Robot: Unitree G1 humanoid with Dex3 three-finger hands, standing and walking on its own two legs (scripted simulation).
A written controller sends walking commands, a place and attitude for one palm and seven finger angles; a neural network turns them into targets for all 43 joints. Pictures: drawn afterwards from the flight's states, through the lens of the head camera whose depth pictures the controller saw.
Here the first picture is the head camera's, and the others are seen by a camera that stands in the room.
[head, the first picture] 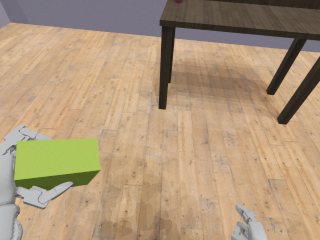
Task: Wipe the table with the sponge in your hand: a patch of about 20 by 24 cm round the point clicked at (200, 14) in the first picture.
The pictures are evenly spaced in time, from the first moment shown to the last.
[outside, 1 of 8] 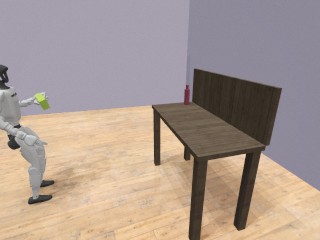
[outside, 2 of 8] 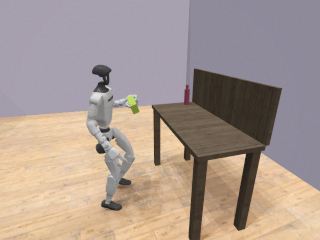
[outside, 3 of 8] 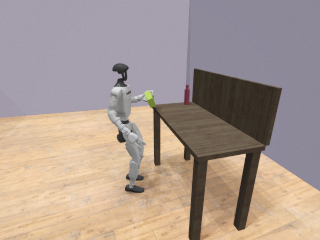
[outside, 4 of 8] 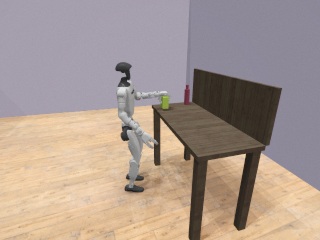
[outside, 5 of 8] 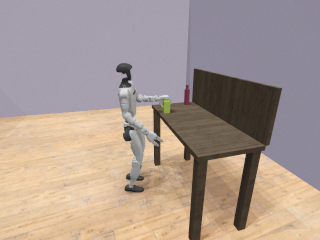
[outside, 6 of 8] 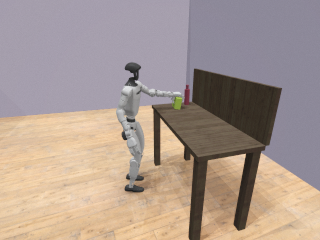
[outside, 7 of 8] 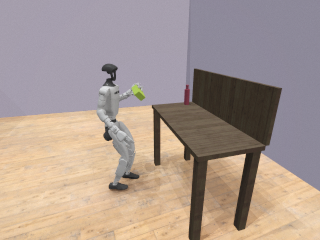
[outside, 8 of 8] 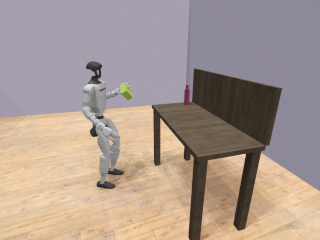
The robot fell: no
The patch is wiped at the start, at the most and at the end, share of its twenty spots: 0.00 0.90 0.90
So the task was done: yes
